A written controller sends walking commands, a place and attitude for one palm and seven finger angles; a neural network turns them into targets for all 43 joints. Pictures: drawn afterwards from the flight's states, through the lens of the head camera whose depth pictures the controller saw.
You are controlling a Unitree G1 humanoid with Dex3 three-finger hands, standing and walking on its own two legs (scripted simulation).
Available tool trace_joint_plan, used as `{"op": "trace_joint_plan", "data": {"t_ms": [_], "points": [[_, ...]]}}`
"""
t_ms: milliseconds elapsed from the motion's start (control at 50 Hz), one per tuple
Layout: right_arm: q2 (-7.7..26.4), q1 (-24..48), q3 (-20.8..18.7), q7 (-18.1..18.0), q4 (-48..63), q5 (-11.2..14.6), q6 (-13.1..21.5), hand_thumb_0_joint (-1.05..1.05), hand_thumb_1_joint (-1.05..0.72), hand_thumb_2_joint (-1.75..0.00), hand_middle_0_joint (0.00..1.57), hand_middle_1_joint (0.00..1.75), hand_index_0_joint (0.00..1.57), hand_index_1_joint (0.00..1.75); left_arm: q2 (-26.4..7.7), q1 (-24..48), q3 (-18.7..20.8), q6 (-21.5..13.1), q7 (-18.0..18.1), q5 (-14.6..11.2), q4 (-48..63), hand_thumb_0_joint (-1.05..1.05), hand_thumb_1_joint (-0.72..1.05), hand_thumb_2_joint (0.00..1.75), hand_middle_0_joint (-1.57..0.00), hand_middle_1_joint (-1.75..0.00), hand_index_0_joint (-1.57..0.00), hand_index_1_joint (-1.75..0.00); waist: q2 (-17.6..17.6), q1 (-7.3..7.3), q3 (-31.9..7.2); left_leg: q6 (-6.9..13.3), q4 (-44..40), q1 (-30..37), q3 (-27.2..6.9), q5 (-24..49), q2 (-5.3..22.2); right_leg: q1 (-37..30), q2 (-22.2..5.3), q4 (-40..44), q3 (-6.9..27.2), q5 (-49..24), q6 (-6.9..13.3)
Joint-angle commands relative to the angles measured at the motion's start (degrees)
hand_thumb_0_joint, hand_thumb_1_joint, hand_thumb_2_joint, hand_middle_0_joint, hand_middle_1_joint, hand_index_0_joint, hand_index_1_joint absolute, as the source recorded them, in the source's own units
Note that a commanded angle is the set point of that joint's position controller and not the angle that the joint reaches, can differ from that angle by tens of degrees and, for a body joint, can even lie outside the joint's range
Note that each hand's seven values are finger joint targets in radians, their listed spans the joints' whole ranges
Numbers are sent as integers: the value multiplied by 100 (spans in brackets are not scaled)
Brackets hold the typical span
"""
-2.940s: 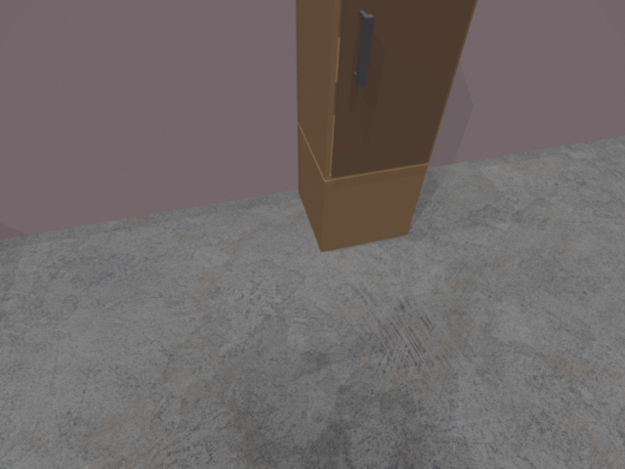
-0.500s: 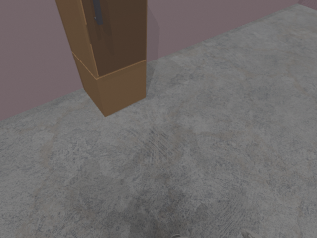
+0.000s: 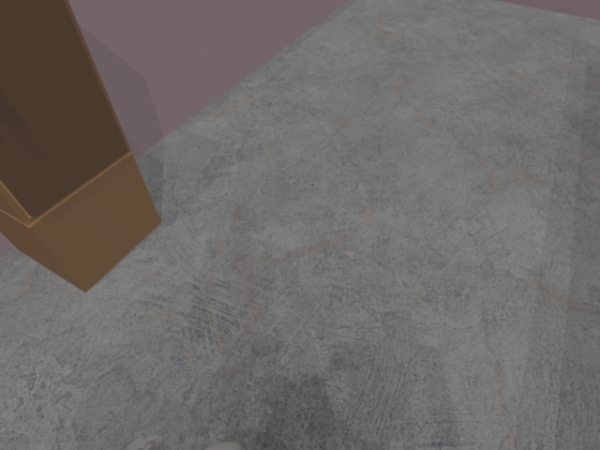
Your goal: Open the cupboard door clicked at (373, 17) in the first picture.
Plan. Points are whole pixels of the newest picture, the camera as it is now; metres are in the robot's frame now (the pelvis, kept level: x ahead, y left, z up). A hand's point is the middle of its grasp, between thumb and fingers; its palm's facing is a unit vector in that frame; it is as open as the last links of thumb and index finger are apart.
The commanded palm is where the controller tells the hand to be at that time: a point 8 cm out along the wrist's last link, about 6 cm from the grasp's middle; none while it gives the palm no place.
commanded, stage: walk to a spot facing it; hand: left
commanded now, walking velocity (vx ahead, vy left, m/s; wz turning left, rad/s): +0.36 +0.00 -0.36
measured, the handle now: out of the picture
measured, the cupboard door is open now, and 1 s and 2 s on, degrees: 0 0 0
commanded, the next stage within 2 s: turn to face it in 1.02 s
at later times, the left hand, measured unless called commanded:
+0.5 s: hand (183, 351) +0.30 +0.22 -0.16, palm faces -0.20 -0.97 -0.14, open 7.4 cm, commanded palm none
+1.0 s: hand (270, 238) +0.56 +0.08 -0.16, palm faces -0.36 -0.90 -0.24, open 7.2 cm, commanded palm none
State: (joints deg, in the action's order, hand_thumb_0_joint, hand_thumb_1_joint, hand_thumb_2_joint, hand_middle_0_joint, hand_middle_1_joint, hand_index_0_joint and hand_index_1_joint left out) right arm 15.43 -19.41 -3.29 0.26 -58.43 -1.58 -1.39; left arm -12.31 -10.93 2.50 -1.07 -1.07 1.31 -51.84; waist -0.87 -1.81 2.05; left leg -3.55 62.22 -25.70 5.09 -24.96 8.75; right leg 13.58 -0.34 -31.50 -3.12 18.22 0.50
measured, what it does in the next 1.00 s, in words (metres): walks ahead, turning right: left foot, then right foot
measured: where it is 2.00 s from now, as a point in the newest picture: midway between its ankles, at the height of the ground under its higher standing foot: (334, 343)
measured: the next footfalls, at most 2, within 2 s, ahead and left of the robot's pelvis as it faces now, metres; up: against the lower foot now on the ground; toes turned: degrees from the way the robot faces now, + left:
left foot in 0.20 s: +0.22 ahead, +0.13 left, +0.00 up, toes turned +3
right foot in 0.76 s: +0.44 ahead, -0.15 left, +0.00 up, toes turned -29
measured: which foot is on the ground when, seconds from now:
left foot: up 0.00-0.18, down 0.20-0.78, up 0.80-1.00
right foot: down 0.00-0.22, up 0.24-0.74, down 0.76-1.00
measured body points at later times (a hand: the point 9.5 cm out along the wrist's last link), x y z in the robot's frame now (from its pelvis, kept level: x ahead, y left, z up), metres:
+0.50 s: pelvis +0.21 +0.05 +0.02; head +0.22 +0.07 +0.47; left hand +0.31 +0.27 -0.15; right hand +0.12 -0.17 -0.12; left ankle +0.18 +0.13 -0.73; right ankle +0.20 -0.11 -0.63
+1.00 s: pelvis +0.42 -0.08 +0.01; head +0.43 -0.09 +0.46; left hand +0.57 +0.13 -0.14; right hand +0.36 -0.30 -0.15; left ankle +0.51 +0.07 -0.65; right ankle +0.40 -0.13 -0.73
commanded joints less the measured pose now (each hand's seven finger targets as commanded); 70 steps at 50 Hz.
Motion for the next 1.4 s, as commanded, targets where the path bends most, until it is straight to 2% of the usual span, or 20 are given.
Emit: {"op": "trace_joint_plan", "data": {"t_ms": [0,100,160,200,220,260,340,640,680,720,760,780,840,880,1100,1180,1200,1220,1240,1380], "points": [[180,506,-74,92,797,-13,273,0,-90,-90,20,30,20,30,-1168,-242,299,-135,75,23,48,0,90,90,-20,-30,-20,-30,864,139,200,-78,-809,-558,64,764,-36,114,-1240,1902,1433,80,905],[140,575,-80,122,874,43,416,0,-90,-90,20,30,20,30,-1208,-268,332,-160,65,28,-112,0,90,90,-20,-30,-20,-30,927,88,186,2,-2152,279,201,1059,-294,145,-1139,1647,1469,-12,807],[442,-619,-176,5,483,28,521,0,-90,-90,20,30,20,30,-939,-80,322,-119,57,3,-127,0,90,90,-20,-30,-20,-30,95,-510,-146,60,-3163,2272,147,1156,-336,836,-598,201,1126,-187,507],[1299,-1666,-295,-92,218,-98,551,0,-90,-90,20,30,20,30,-248,-444,204,-84,-4,-61,55,0,90,90,-20,-30,-20,-30,-2404,-614,-684,756,-5092,3233,-3310,-921,1953,2355,498,-3317,207,1625,73],[1033,-1186,-228,-143,213,-54,518,0,-90,-90,20,30,20,30,-441,-233,247,-67,20,1,8,0,90,90,-20,-30,-20,-30,-1861,-507,-401,802,-5454,2513,-3472,-1847,2093,2482,84,-4099,624,1183,154],[433,-358,-92,-149,383,-35,578,0,-90,-90,20,30,20,30,-404,-30,278,-59,-97,57,-109,0,90,90,-20,-30,-20,-30,-667,-139,487,757,-5474,1514,-2294,-1254,1656,2587,-434,-4345,536,93,115],[35,-199,-26,-204,190,29,705,0,-90,-90,20,30,20,30,-80,-588,270,118,-112,66,-380,0,90,90,-20,-30,-20,-30,-594,222,213,611,-5297,1518,-424,641,1097,2191,-552,-3972,371,-674,-65],[-72,-1337,-36,-196,-586,-29,618,0,-90,-90,20,30,20,30,163,1003,149,10,-127,56,-26,0,90,90,-20,-30,-20,-30,-781,-140,603,861,-4522,3027,1098,4588,1123,2083,-213,-743,-700,-654,193],[92,-1206,-72,-209,-560,-7,599,0,-90,-90,20,30,20,30,64,325,197,-56,-99,71,-236,0,90,90,-20,-30,-20,-30,-808,195,141,773,-3546,3094,1264,6160,1133,1079,155,-517,-929,-438,412],[155,-905,-84,-147,-424,82,598,0,-90,-90,20,30,20,30,-456,-1284,358,-178,-35,107,-702,0,90,90,-20,-30,-20,-30,-464,993,-829,427,-1283,1823,1418,5266,867,-1538,-37,19,-589,-1113,654],[-377,-586,-11,-147,6,178,620,0,-90,-90,20,30,20,30,-1466,-2082,522,-208,92,-74,-912,0,90,90,-20,-30,-20,-30,868,1028,-1541,149,2045,-1065,454,-957,-447,-3246,-2475,938,3263,-2871,1740],[-304,-511,-30,-144,35,146,620,0,-90,-90,20,30,20,30,-1406,-1594,521,-214,124,-82,-748,0,90,90,-20,-30,-20,-30,950,866,-1489,206,2284,-1161,-272,-368,-133,-2640,-2511,1237,3109,-2066,1653],[-458,-177,-34,-130,-48,7,467,0,-90,-90,20,30,20,30,-500,-581,270,-289,189,-45,-592,0,90,90,-20,-30,-20,-30,-170,256,-81,193,1421,-776,-366,557,334,-267,-1818,1638,1800,-1506,1228],[-632,-546,-11,-108,-159,-31,338,0,-90,-90,20,30,20,30,-274,-461,223,-354,194,17,-589,0,90,90,-20,-30,-20,-30,199,-25,-65,111,780,-434,-214,688,309,304,-1467,1710,1027,-1824,1035],[-366,1371,52,110,491,19,395,0,-90,-90,20,30,20,30,-455,-1131,116,-380,191,-21,-842,0,90,90,-20,-30,-20,-30,665,372,250,112,-2049,-459,128,1490,-121,-670,-1230,1565,796,-2888,875],[-223,731,53,30,225,28,431,0,-90,-90,20,30,20,30,-516,-1065,124,-338,267,-32,-936,0,90,90,-20,-30,-20,-30,496,21,-40,337,-3117,792,245,1878,-540,-1047,-1128,498,197,-4082,507],[-7,146,19,-3,37,7,455,0,-90,-90,20,30,20,30,-458,-1107,105,-303,276,-52,-939,0,90,90,-20,-30,-20,-30,195,-170,-413,451,-3419,1705,52,2942,-474,-814,-921,-405,-43,-3786,274],[458,-419,-69,-52,-66,-51,480,0,-90,-90,20,30,20,30,-268,-1330,72,-266,280,-105,-893,0,90,90,-20,-30,-20,-30,-740,-278,-946,946,-3369,2973,-1084,4748,543,282,-438,-1655,-401,-2013,-35],[792,-648,-132,-59,-117,5,389,0,-90,-90,20,30,20,30,-95,-1464,8,-252,273,-124,-814,0,90,90,-20,-30,-20,-30,-1631,-206,-1093,1568,-3675,3244,-2071,6147,1515,952,41,-3204,-477,1676,-153],[281,774,-80,-113,386,44,284,0,-90,-90,20,30,20,30,-39,-893,169,103,222,-29,-564,0,90,90,-20,-30,-20,-30,-604,259,-383,1269,-4718,797,-1497,2331,586,1006,-486,-3065,137,563,-370]]}}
